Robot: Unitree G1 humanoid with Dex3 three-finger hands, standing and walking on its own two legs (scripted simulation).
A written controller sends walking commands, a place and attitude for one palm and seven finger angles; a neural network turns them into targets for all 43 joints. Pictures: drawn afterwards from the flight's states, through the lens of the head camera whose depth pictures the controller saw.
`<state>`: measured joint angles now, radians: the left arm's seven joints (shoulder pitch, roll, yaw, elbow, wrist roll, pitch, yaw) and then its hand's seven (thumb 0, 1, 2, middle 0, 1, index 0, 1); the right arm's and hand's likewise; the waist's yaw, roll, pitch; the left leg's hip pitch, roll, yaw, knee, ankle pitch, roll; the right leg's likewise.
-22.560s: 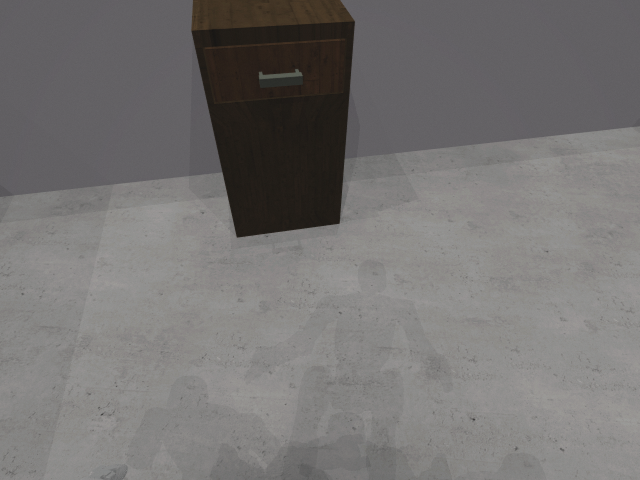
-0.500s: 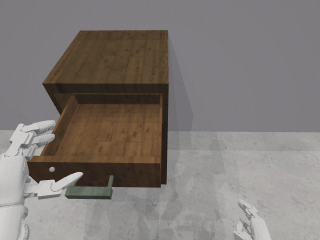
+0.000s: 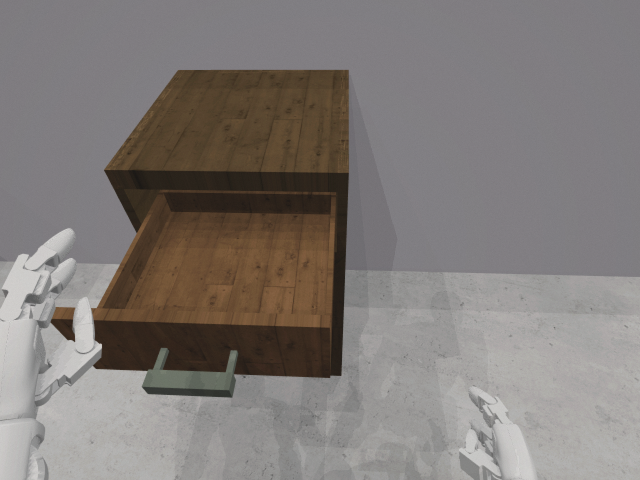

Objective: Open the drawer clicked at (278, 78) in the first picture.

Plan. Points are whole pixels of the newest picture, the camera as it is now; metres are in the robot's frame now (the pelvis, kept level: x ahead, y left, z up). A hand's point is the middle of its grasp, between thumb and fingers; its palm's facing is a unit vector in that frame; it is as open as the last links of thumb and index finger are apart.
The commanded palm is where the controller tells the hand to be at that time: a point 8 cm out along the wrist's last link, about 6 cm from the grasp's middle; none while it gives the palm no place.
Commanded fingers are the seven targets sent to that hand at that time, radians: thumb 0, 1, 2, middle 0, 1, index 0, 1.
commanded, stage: draw the hand back to the body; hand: left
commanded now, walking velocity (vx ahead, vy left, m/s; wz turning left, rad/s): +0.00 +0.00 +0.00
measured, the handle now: (194, 369) +0.27 +0.24 -0.07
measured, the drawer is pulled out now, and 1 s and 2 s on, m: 0.29 0.29 0.29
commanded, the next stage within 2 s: step back with the hand held close in 0.04 s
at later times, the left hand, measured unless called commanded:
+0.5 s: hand (83, 371) +0.16 +0.25 +0.14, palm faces +0.30 -0.81 -0.50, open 7.4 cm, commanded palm +0.09 +0.30 +0.17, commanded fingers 0.00 0.90 0.90 -0.20 -0.30 -0.20 -0.30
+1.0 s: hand (20, 467) +0.08 +0.24 +0.16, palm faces +0.43 -0.80 -0.42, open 7.4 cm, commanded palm +0.02 +0.28 +0.17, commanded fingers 0.00 0.90 0.90 -0.20 -0.30 -0.20 -0.30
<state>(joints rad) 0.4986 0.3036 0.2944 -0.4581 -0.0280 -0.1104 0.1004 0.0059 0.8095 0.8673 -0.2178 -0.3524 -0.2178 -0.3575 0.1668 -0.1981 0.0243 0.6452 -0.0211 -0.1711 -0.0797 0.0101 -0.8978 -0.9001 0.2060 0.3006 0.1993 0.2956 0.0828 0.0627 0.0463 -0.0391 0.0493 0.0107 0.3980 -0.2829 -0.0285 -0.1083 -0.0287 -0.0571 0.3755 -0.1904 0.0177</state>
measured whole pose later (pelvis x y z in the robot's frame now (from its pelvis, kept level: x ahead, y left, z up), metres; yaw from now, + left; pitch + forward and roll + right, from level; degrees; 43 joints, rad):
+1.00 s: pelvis -0.11 +0.00 -0.02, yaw +1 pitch -1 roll -2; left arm 0.60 0.37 0.38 -0.58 -0.01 -0.22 0.20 0.01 0.89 0.90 -0.21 -0.30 -0.21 -0.30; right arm 0.26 -0.18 0.00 0.59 -0.04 -0.16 -0.09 0.01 -0.90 -0.90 0.21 0.30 0.20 0.30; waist -0.03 0.01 0.00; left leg -0.42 0.04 -0.05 0.65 -0.23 -0.02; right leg -0.41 0.04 -0.01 0.77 -0.43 0.01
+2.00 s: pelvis -0.27 -0.02 -0.01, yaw +1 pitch +0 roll -1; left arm 0.63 0.39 0.38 -0.57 -0.02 -0.22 0.15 0.01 0.89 0.90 -0.21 -0.30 -0.21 -0.30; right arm 0.26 -0.21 0.00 0.66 0.01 -0.12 -0.06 0.01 -0.90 -0.90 0.20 0.30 0.20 0.30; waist -0.03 -0.01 -0.01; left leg -0.28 0.02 0.03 0.57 -0.30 0.02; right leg -0.26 0.02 -0.07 0.50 -0.23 -0.03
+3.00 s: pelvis -0.27 -0.01 +0.00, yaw +0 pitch -2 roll +0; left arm 0.30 0.15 -0.01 1.15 0.01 0.01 0.03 0.00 0.91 0.90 -0.20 -0.30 -0.20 -0.30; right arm 0.34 -0.11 0.01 1.14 -0.01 0.02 -0.03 0.00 -0.90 -0.90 0.20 0.30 0.20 0.29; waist 0.00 0.02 0.05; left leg -0.15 -0.02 0.05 0.39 -0.20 0.04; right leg -0.18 -0.01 -0.04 0.41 -0.19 -0.01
